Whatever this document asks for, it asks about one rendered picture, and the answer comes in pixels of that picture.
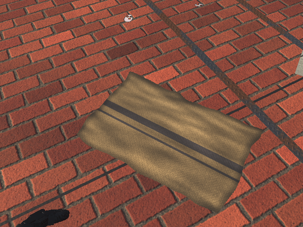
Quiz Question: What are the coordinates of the left robot hand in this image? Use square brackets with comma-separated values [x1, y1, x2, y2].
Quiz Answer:
[15, 209, 70, 227]

